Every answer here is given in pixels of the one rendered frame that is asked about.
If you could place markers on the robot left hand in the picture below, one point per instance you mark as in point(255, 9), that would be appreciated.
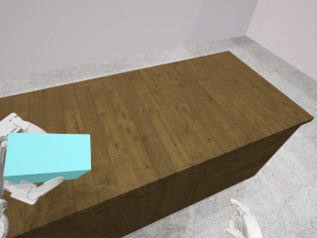
point(24, 191)

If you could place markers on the robot left forearm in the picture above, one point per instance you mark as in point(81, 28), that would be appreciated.
point(4, 221)

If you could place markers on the robot right hand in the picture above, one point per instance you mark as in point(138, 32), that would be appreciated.
point(248, 227)

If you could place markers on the sponge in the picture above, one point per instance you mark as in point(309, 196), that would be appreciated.
point(40, 157)

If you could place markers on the table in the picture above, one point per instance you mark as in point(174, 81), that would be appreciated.
point(161, 139)

